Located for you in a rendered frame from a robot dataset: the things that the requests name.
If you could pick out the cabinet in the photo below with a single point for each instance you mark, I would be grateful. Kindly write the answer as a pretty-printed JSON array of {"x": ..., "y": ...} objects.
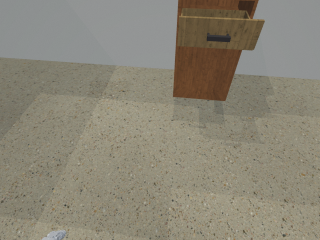
[{"x": 207, "y": 73}]

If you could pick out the handle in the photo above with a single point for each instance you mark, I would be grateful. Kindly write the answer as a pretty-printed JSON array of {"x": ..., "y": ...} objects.
[{"x": 218, "y": 38}]

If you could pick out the drawer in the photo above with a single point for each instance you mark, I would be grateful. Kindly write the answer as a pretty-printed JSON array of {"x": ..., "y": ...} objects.
[{"x": 195, "y": 24}]

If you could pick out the robot left hand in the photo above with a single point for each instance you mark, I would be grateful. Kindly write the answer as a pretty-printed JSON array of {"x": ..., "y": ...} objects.
[{"x": 55, "y": 235}]

